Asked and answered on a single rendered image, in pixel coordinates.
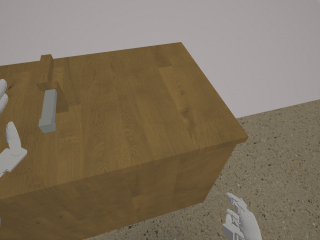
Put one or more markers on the counter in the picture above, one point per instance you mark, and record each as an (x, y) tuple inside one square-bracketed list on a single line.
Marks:
[(139, 133)]

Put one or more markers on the tap lever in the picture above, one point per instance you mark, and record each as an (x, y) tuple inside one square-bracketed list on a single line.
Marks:
[(47, 121)]

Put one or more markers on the left robot hand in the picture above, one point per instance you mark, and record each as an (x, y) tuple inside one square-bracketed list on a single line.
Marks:
[(10, 158)]

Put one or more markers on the right robot hand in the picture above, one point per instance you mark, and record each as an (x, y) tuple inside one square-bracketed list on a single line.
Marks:
[(245, 226)]

